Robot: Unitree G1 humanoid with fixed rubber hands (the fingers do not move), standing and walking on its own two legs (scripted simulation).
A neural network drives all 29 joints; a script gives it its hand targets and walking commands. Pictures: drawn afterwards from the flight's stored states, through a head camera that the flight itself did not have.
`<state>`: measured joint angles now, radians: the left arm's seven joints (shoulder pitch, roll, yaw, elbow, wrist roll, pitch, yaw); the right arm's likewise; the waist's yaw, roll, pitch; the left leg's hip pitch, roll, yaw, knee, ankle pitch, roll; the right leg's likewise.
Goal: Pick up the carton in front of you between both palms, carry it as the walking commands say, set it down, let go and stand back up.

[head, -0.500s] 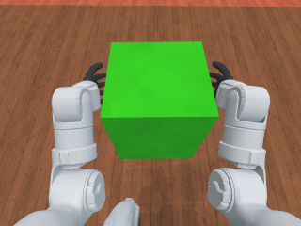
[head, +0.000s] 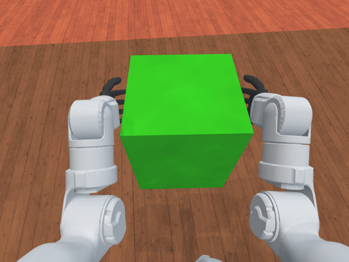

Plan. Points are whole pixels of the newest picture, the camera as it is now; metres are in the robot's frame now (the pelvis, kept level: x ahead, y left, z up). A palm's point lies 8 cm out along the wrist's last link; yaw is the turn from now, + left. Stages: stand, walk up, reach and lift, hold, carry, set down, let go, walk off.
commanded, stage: carry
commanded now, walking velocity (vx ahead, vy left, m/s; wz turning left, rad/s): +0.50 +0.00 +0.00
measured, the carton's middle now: (181, 128) +0.39 +0.00 +0.09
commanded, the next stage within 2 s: none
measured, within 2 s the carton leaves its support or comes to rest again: neither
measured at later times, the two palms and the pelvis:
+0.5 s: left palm (145, 14) +0.73 +0.10 +0.20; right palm (250, 25) +0.69 -0.20 +0.19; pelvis +0.33 -0.01 +0.06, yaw +0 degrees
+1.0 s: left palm out of the picture +1.03 +0.11 +0.27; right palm out of the picture +1.07 -0.18 +0.28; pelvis +0.67 -0.08 +0.10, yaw +1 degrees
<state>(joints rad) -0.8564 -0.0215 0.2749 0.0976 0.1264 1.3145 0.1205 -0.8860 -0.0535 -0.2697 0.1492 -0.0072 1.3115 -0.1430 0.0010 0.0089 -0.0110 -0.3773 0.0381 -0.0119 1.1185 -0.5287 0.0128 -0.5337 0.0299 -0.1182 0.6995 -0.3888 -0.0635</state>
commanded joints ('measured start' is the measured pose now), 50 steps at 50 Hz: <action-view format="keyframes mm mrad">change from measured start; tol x64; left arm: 1 -784 -1017 -615 -137 -501 -1 -210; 50 -838 -1084 -603 -16 -602 -5 -270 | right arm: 1 -704 1123 566 -54 378 20 251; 50 -575 1008 472 61 198 11 182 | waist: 1 85 -29 -527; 50 87 -139 -390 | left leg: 1 -485 -21 -20 312 49 23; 16 349 -151 241 -528 264 115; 18 771 301 -679 -742 229 372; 33 213 142 80 -514 782 110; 38 -486 -48 -15 342 12 19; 50 -355 -62 184 -280 168 47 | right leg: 1 797 -321 546 -221 503 -189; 15 528 -206 64 -127 1121 -62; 20 -313 20 187 839 -109 13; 35 905 -318 547 -230 -48 -176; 50 643 -229 214 -354 582 -128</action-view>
